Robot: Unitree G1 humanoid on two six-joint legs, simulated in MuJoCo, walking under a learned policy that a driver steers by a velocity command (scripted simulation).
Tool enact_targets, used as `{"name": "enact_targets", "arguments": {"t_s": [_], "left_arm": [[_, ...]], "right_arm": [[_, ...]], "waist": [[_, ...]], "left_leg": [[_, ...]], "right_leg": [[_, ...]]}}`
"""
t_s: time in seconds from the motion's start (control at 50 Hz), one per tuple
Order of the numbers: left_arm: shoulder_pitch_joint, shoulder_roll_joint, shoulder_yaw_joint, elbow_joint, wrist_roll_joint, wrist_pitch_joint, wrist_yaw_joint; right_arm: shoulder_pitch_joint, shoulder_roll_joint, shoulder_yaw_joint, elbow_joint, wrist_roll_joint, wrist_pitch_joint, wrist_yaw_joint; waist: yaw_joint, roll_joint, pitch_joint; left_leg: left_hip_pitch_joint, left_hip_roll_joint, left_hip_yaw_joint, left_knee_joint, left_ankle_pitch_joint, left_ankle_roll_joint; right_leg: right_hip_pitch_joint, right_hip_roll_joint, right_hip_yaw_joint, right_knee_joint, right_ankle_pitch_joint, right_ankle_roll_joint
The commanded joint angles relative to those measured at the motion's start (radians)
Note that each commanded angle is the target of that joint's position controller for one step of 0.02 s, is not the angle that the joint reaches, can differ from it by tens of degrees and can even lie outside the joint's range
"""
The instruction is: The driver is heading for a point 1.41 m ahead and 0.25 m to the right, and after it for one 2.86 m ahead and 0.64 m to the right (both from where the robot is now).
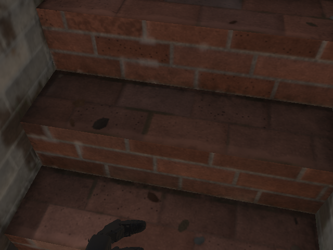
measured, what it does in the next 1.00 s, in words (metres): climbs: left foot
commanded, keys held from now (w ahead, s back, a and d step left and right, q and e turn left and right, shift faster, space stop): w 1.00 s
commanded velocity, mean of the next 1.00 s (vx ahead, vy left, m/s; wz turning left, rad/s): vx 0.42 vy -0.03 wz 0.00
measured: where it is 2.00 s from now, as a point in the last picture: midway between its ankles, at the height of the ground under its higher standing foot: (188, 235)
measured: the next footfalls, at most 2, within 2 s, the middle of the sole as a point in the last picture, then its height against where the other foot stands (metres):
left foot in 0.66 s outside the picture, level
right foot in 1.22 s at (197, 241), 0.21 m higher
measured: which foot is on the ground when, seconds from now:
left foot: down 0.00-0.04, up 0.06-0.64, down 0.66-1.00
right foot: down 0.00-0.66, up 0.68-1.00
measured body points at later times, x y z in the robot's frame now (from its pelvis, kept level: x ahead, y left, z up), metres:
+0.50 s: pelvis +0.08 -0.02 +0.15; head +0.12 -0.04 +0.59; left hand +0.17 +0.22 +0.02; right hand +0.16 -0.25 +0.00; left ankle +0.12 +0.13 -0.36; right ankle +0.04 -0.12 -0.55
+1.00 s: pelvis +0.23 +0.05 +0.19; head +0.26 +0.08 +0.64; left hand +0.44 +0.21 +0.08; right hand +0.23 -0.17 +0.06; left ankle +0.21 +0.13 -0.55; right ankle +0.24 -0.12 -0.14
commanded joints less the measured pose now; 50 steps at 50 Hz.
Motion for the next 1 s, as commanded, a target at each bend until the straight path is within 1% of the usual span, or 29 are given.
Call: {"name": "enact_targets", "arguments": {"t_s": [0.02, 0.04, 0.06, 0.08, 0.1, 0.14, 0.16, 0.22, 0.28, 0.4, 0.46, 0.54, 0.58, 0.62, 0.64, 0.66, 0.68, 0.7, 0.72, 0.74, 0.78, 0.8, 0.82, 0.84, 0.88, 0.92, 0.94, 0.98, 1.0], "left_arm": [[0.325, 0.286, 0.116, 0.055, 0.006, -0.026, 0.017], [0.547, 0.304, 0.129, 0.123, 0.046, 0.024, 0.057], [0.532, 0.422, 0.171, 0.177, 0.028, 0.037, 0.093], [0.331, 0.379, 0.170, 0.148, 0.063, 0.038, 0.120], [0.206, 0.296, 0.153, 0.142, 0.095, 0.029, 0.126], [0.095, 0.112, 0.114, 0.201, 0.077, 0.006, 0.095], [0.058, 0.096, 0.112, 0.212, 0.076, -0.008, 0.080], [0.117, 0.121, 0.128, 0.231, 0.075, -0.026, 0.051], [0.138, 0.177, 0.142, 0.196, 0.075, -0.048, 0.061], [0.333, 0.238, 0.180, 0.150, 0.074, -0.060, 0.088], [0.368, 0.259, 0.189, 0.126, 0.081, -0.057, 0.094], [0.302, 0.268, 0.189, 0.129, 0.097, -0.043, 0.093], [0.214, 0.245, 0.178, 0.079, 0.080, -0.039, 0.073], [0.146, 0.247, 0.169, 0.064, 0.033, -0.050, 0.044], [0.124, 0.211, 0.159, 0.064, 0.005, -0.059, 0.019], [0.111, 0.123, 0.131, 0.061, 0.008, -0.047, -0.002], [0.285, 0.031, 0.120, 0.045, 0.027, -0.047, -0.004], [0.321, 0.042, 0.135, -0.010, -0.005, -0.033, 0.016], [0.219, 0.089, 0.137, -0.066, 0.035, -0.025, 0.017], [0.103, 0.102, 0.137, -0.104, 0.066, -0.027, 0.000], [0.089, 0.084, 0.133, -0.115, 0.053, -0.015, -0.007], [0.200, 0.282, 0.171, -0.030, -0.022, 0.005, -0.041], [0.153, 0.067, 0.137, -0.047, 0.058, 0.012, -0.007], [0.187, 0.049, 0.124, -0.034, 0.045, 0.022, 0.002], [0.157, 0.058, 0.129, -0.041, 0.038, 0.025, 0.022], [0.021, 0.028, 0.112, -0.106, 0.062, 0.024, 0.035], [-0.015, 0.183, 0.096, -0.162, -0.040, 0.090, -0.024], [0.053, 0.187, 0.105, -0.134, -0.019, 0.132, -0.030], [0.002, 0.203, 0.101, -0.169, 0.003, 0.139, -0.037]], "right_arm": [[-0.026, -0.220, -0.045, -0.081, -0.010, -0.015, -0.004], [-0.082, -0.148, -0.052, -0.169, 0.010, -0.043, 0.059], [-0.119, -0.027, -0.048, -0.160, -0.007, -0.061, 0.083], [-0.228, 0.021, -0.041, -0.225, -0.044, -0.063, 0.097], [-0.223, 0.060, -0.035, -0.237, -0.039, -0.042, 0.086], [-0.143, 0.019, -0.040, -0.213, -0.080, 0.000, 0.048], [-0.080, -0.016, -0.050, -0.209, -0.091, 0.027, 0.035], [-0.261, -0.029, -0.036, -0.257, -0.074, 0.050, 0.041], [-0.352, -0.078, -0.050, -0.299, -0.059, 0.067, 0.031], [-0.446, -0.058, -0.059, -0.326, -0.091, 0.066, 0.045], [-0.510, -0.064, -0.063, -0.361, -0.083, 0.052, 0.061], [-0.494, -0.045, -0.054, -0.426, -0.082, 0.095, 0.069], [-0.457, -0.048, -0.042, -0.430, -0.041, 0.103, 0.101], [-0.155, -0.077, -0.052, -0.348, -0.019, 0.073, 0.088], [-0.039, -0.115, -0.071, -0.297, -0.011, 0.030, 0.075], [-0.060, -0.128, -0.080, -0.251, -0.033, 0.002, 0.085], [-0.062, -0.195, -0.073, -0.258, -0.057, -0.019, 0.077], [-0.125, -0.230, -0.083, -0.334, -0.076, -0.025, 0.041], [-0.214, -0.234, -0.090, -0.341, -0.055, -0.029, 0.033], [-0.283, -0.168, -0.071, -0.343, -0.042, -0.042, 0.024], [-0.244, -0.068, -0.043, -0.312, -0.044, -0.075, 0.008], [-0.281, -0.068, -0.007, -0.316, -0.074, -0.064, 0.144], [-0.281, -0.019, -0.031, -0.287, -0.034, -0.105, 0.049], [-0.276, -0.055, -0.028, -0.294, -0.040, -0.115, 0.003], [-0.205, -0.123, -0.056, -0.263, -0.058, -0.111, -0.017], [-0.149, -0.141, -0.078, -0.233, -0.068, -0.096, -0.004], [0.084, -0.081, 0.020, -0.094, -0.131, -0.109, 0.115], [-0.041, -0.043, 0.050, -0.105, -0.174, -0.107, 0.197], [-0.142, -0.095, 0.037, -0.143, -0.153, -0.111, 0.203]], "waist": [[0.242, 0.034, -0.112], [0.299, -0.347, -0.188], [0.233, -0.408, -0.165], [0.136, -0.290, -0.042], [0.043, -0.209, 0.030], [-0.086, -0.182, 0.071], [-0.141, -0.205, 0.015], [-0.068, -0.097, 0.101], [-0.056, -0.142, 0.153], [0.072, -0.138, 0.091], [0.101, -0.168, 0.082], [0.048, -0.266, 0.093], [-0.001, -0.162, 0.042], [-0.093, -0.235, -0.078], [-0.171, -0.068, -0.126], [-0.160, 0.055, -0.005], [-0.005, 0.125, 0.000], [0.031, 0.128, -0.173], [0.057, 0.095, -0.079], [0.053, 0.009, 0.051], [0.048, -0.005, 0.094], [0.044, 0.201, 0.046], [0.084, -0.143, 0.093], [0.097, -0.151, 0.060], [0.049, -0.072, 0.001], [-0.002, -0.010, -0.004], [-0.018, 0.194, -0.122], [0.077, -0.063, -0.056], [0.116, -0.071, -0.109]], "left_leg": [[-0.145, 0.007, 0.065, 0.492, 1.299, 0.131], [-0.349, -0.091, 0.026, 0.845, 0.503, 0.091], [-0.613, -0.235, -0.257, 1.177, -0.011, 0.115], [-0.701, -0.274, -0.359, 1.553, -0.008, 0.096], [-0.836, -0.318, -0.364, 1.662, 0.034, 0.074], [-0.849, -0.317, -0.210, 1.804, 0.207, 0.050], [-0.827, -0.327, -0.136, 1.919, 0.201, 0.027], [-0.945, -0.324, -0.141, 2.020, 0.116, 0.011], [-0.911, -0.332, -0.121, 1.838, 0.117, -0.023], [-1.135, -0.294, -0.172, 1.796, -0.007, -0.030], [-1.142, -0.264, -0.115, 1.711, -0.087, -0.038], [-0.965, -0.132, 0.020, 1.374, -0.195, -0.027], [-0.617, -0.114, 0.167, 0.930, -0.228, 0.029], [-0.160, -0.126, 0.134, 0.722, -0.108, 0.108], [0.009, -0.174, 0.106, 0.394, 0.055, 0.128], [-0.017, -0.188, 0.079, 0.265, 0.100, 0.123], [0.085, -0.018, -0.280, 0.456, 0.602, 0.181], [0.027, 0.196, -0.534, 0.195, 0.380, 0.238], [-0.100, 0.188, -0.530, 0.129, -0.076, 0.274], [-0.185, 0.125, -0.447, 0.154, -0.248, 0.247], [-0.195, 0.115, -0.374, 0.157, -0.169, 0.189], [-0.277, 0.143, -0.472, 0.180, -0.206, 0.364], [-0.218, 0.122, -0.315, 0.199, 0.073, 0.171], [-0.201, 0.124, -0.234, 0.228, 0.474, 0.153], [-0.009, 0.107, -0.199, 0.250, 0.661, 0.172], [0.176, 0.127, -0.193, 0.213, 0.390, 0.206], [0.230, 0.144, -0.257, 0.321, 0.428, 0.331], [0.095, 0.127, -0.114, 0.254, 0.510, 0.302], [0.019, 0.070, -0.039, 0.208, 0.400, 0.288]], "right_leg": [[0.508, -0.041, 0.363, -0.523, -0.009, -0.154], [0.703, -0.152, 0.820, -0.951, -0.212, -0.152], [0.768, -0.253, 1.166, -1.249, -0.426, -0.152], [0.641, -0.270, 0.967, -1.154, -0.174, -0.074], [0.541, -0.262, 0.718, -0.938, -0.008, -0.033], [0.408, -0.147, 0.320, -0.715, 0.239, -0.002], [0.388, -0.145, 0.252, -0.725, 0.215, -0.003], [0.376, -0.168, 0.230, -0.812, 0.234, -0.034], [0.345, -0.191, 0.173, -0.932, 0.287, -0.035], [0.786, -0.311, 0.249, -0.968, 0.311, -0.079], [0.858, -0.343, 0.229, -1.033, 0.324, -0.093], [0.846, -0.324, 0.176, -1.116, 0.354, -0.118], [0.690, -0.242, 0.045, -1.104, 0.294, -0.106], [0.613, -0.237, 0.056, -0.860, 0.871, -0.137], [0.614, -0.134, -0.029, -0.501, 0.907, -0.107], [0.476, 0.008, -0.003, -0.092, 0.395, -0.104], [0.132, 0.111, 0.178, 0.276, 0.302, -0.037], [0.175, 0.104, 0.245, 0.422, 0.399, 0.027], [0.092, 0.060, 0.169, 0.523, 0.424, 0.043], [-0.015, 0.047, 0.202, 0.516, 0.496, 0.025], [-0.092, 0.063, 0.271, 0.571, 0.599, -0.027], [-0.224, 0.139, 0.455, 0.676, 0.666, -0.129], [-0.060, 0.110, 0.328, 0.636, 0.566, -0.078], [-0.058, 0.141, 0.298, 0.624, 0.538, -0.044], [-0.201, 0.194, 0.262, 0.787, 0.469, -0.043], [-0.472, 0.189, 0.250, 0.962, 0.349, -0.071], [-0.693, 0.227, 0.413, 1.113, 0.265, -0.131], [-0.631, 0.179, 0.361, 0.879, 0.474, -0.143], [-0.518, 0.129, 0.268, 0.655, 0.484, -0.097]]}}
Over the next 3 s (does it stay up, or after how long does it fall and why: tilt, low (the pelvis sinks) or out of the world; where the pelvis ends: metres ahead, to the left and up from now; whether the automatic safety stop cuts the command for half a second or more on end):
stays up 0.76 -0.02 0.65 its command is cut before an obstacle after 0.7 s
